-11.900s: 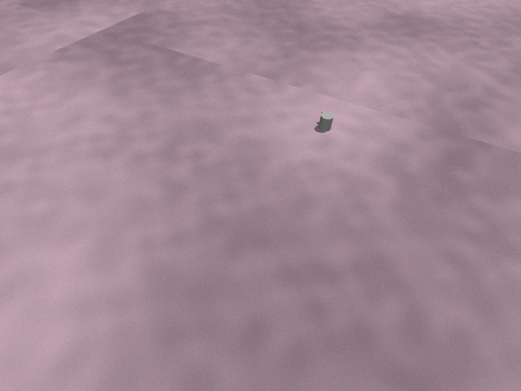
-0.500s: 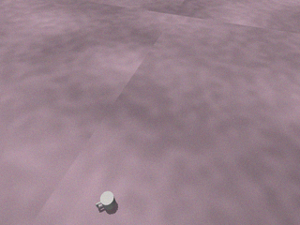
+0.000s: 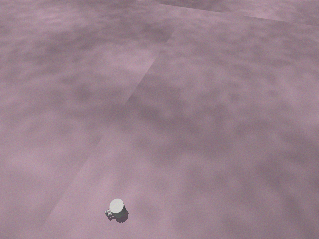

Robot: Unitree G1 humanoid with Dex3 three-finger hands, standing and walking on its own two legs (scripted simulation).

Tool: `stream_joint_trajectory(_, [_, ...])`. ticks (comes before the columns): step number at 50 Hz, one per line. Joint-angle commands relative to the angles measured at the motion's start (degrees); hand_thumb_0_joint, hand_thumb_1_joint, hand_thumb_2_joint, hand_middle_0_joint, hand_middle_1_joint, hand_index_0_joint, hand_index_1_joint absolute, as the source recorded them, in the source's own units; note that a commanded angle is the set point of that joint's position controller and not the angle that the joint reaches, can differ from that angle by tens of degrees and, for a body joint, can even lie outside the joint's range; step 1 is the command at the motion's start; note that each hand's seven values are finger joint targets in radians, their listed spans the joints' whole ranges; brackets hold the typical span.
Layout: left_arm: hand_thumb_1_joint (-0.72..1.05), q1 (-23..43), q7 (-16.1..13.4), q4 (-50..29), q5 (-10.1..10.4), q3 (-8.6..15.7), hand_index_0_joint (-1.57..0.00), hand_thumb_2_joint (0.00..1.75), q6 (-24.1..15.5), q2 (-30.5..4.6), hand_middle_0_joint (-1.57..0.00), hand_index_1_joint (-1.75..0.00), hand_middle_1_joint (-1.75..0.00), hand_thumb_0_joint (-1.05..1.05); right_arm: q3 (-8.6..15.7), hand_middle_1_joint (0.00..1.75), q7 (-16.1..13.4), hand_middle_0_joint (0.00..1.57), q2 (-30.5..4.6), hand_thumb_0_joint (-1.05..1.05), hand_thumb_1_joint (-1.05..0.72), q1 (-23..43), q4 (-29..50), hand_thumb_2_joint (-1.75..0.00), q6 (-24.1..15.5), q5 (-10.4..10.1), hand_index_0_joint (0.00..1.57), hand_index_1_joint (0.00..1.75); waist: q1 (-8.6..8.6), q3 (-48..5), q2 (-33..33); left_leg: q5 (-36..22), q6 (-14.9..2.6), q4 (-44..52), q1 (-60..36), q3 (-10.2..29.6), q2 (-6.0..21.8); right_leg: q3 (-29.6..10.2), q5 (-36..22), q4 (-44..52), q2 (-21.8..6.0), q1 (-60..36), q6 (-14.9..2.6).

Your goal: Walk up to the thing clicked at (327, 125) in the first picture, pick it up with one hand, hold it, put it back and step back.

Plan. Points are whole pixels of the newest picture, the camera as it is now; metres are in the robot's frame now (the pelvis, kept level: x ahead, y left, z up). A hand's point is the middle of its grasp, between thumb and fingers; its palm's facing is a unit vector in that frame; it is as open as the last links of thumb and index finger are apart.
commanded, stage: stand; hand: left
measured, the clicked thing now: (114, 209) +0.42 +0.26 -0.74
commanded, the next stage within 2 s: rise first in 1.98 s
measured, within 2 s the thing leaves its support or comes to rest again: neither
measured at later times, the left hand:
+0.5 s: hand out of the picture +0.05 +0.25 -0.16, palm faces -0.02 -0.94 -0.34, open 7.4 cm
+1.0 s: hand out of the picture +0.06 +0.25 -0.16, palm faces -0.02 -0.94 -0.34, open 7.4 cm
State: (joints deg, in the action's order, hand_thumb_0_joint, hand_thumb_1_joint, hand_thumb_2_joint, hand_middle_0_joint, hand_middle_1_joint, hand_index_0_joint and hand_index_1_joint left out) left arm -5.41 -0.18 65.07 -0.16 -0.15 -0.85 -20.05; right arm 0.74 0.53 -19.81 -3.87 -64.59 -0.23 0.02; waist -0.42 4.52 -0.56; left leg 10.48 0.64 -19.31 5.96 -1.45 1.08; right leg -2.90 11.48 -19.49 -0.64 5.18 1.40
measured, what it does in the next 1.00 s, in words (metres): stands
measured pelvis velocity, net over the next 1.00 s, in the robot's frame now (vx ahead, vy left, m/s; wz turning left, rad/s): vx -0.01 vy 0.00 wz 0.01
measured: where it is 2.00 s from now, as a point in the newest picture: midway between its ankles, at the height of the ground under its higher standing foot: outside the picture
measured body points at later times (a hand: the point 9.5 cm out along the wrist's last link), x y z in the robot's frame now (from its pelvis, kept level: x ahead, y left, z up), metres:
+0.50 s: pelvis -0.01 +0.00 +0.00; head -0.01 +0.00 +0.45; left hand +0.05 +0.30 -0.13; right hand +0.06 -0.31 -0.13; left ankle +0.00 +0.13 -0.75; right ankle -0.01 -0.14 -0.75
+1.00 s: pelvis -0.01 +0.00 +0.00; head +0.01 +0.01 +0.45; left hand +0.06 +0.30 -0.13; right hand +0.07 -0.30 -0.13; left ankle +0.00 +0.13 -0.75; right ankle -0.01 -0.14 -0.75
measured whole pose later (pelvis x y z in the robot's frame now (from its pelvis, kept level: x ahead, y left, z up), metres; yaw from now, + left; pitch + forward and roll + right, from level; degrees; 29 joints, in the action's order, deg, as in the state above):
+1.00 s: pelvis -0.01 +0.00 +0.00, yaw +1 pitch -2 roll +0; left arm -6.9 0.3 64.3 -0.5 -0.1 -0.7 -20.2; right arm 0.1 0.7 -19.9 -6.0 -65.2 -0.6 0.3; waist -0.3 3.3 0.4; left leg 9.4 0.4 -18.8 7.2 -0.7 0.8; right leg -2.2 10.4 -18.3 -1.0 5.8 1.6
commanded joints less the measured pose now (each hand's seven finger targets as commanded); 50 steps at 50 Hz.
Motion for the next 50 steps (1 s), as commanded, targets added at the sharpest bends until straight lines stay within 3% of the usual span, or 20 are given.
stream_joint_trajectory(1, [0.9, 1.7, -0.7, -3.1, -0.2, 2.2, -0.2, 0.9, -1.2, -12.7, -0.2, -0.3, -0.3, 0.0, 1.9, 0.3, -0.7, 0.2, -12.3, 0.0, -0.9, 2.2, 3.1, -0.9, -1.2, 0.2, 0.2, 0.3, -0.13, -6.7, 0.5, -9.6, -1.88, 2.5, -3.1, 5.1, 6.5, -4.0, -13.2, 3.2, -6.3, 0.5, -1.76])
stream_joint_trajectory(6, [0.9, 2.1, -0.6, -3.1, -0.3, 2.4, -0.2, 0.9, -1.3, -12.8, -0.2, -0.3, -0.3, 0.0, 1.8, 0.3, -0.7, 0.2, -12.0, 0.0, -0.9, 2.2, 2.8, -0.9, -1.2, 0.2, 0.2, 0.3, -0.16, -6.6, 0.9, -9.0, -1.84, 2.4, -3.2, 5.2, 6.6, -4.3, -12.7, 4.1, -6.6, 0.9, -1.82])
stream_joint_trajectory(12, [0.9, 2.1, -0.3, -3.2, -0.3, 2.5, -0.2, 0.9, -1.0, -12.6, -0.2, -0.3, -0.3, 0.0, 1.8, 0.3, -0.7, 0.2, -12.3, 0.0, -0.9, 2.1, 2.9, -0.9, -1.4, 0.5, 0.2, 0.3, -0.05, -4.3, -0.2, -3.7, -1.56, 4.5, -0.7, 5.9, 6.6, -4.1, -6.0, 4.8, -6.2, 1.8, -2.12])
stream_joint_trajectory(19, [0.9, 1.4, -0.1, -3.3, -0.5, 2.5, -0.2, 0.9, -0.9, -12.4, -0.2, -0.3, -0.3, 0.0, 2.0, 0.3, -0.6, 0.2, -12.6, 0.0, -0.9, 1.8, 2.8, -0.9, -1.6, 0.5, 0.2, 0.3, 0.2, -4.8, -0.4, -1.7, -1.59, 4.7, -0.5, 6.1, 6.5, -4.2, -4.8, 5.1, -6.1, 2.4, -2.28])
stream_joint_trajectory(24, [0.9, 1.0, -0.1, -3.3, -0.5, 2.4, -0.2, 0.9, -1.0, -12.6, -0.2, -0.3, -0.3, 0.0, 2.1, 0.3, -0.5, 0.2, -12.5, 0.0, -0.9, 1.3, 2.5, -0.9, -1.4, 0.5, 0.2, 0.3, 0.05, -3.8, 1.2, 0.3, -1.64, 4.5, -0.4, 6.4, 6.2, -4.2, -0.9, 5.8, -5.9, 4.6, -2.11])
stream_joint_trajectory(34, [0.9, 0.1, -0.2, -3.7, -0.4, 2.3, -0.2, 0.9, -1.2, -12.8, -0.2, -0.3, -0.3, 0.0, 1.9, 0.3, -0.5, 0.2, -12.5, 0.0, -0.9, 0.4, 2.3, -0.9, -1.4, 0.4, 0.2, 0.3, -0.01, -5.9, 0.7, -4.8, -1.91, 3.4, -1.4, 6.1, 6.5, -4.4, -7.1, 4.5, -6.4, 2.6, -2.34])
stream_joint_trajectory(45, [0.9, -0.6, -0.2, -3.6, -0.5, 2.1, -0.2, 0.9, -0.9, -12.4, -0.2, -0.3, -0.3, 0.0, 1.7, 0.3, -0.6, 0.2, -12.6, 0.0, -0.9, 0.2, 2.5, -0.9, -1.4, 0.4, 0.2, 0.3, 0.27, -4.1, 0.1, -1.3, -2.05, 4.5, 0.9, 6.6, 6.3, -3.7, -4.3, 4.5, -6.2, 2.5, -2.3])
stream_joint_trajectory(47, [0.9, -0.1, -0.2, -3.8, -0.4, 2.2, -0.2, 0.9, -1.0, -12.7, -0.2, -0.3, -0.3, 0.0, 1.5, 0.3, -0.5, 0.2, -12.4, 0.0, -0.9, 0.0, 2.7, -0.9, -1.6, 0.4, 0.2, 0.3, 0.11, -5.5, 0.2, -5.5, -2.06, 3.9, -0.2, 6.4, 6.5, -3.7, -7.1, 3.8, -6.5, 1.5, -2.3])
stream_joint_trajectory(50, [0.9, -0.3, -0.2, -3.9, -0.4, 2.2, -0.2, 0.9, -1.0, -12.6, -0.2, -0.3, -0.3, 0.0, 1.6, 0.3, -0.7, 0.2, -12.6, 0.0, -0.9, -0.3, 2.8, -0.9, -1.6, 0.4, 0.2, 0.3, 0.18, -5.9, 0.1, -6.9, -2.05, 3.6, -0.8, 6.2, 6.4, -3.6, -8.5, 3.7, -6.6, 1.4, -2.16])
